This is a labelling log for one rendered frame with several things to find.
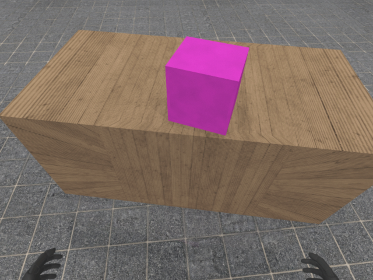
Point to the carton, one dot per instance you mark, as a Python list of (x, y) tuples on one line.
[(203, 79)]

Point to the pedestal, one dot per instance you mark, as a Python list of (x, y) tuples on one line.
[(299, 145)]

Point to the robot left hand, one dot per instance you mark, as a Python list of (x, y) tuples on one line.
[(34, 272)]

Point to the robot right hand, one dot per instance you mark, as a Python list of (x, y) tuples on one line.
[(324, 270)]

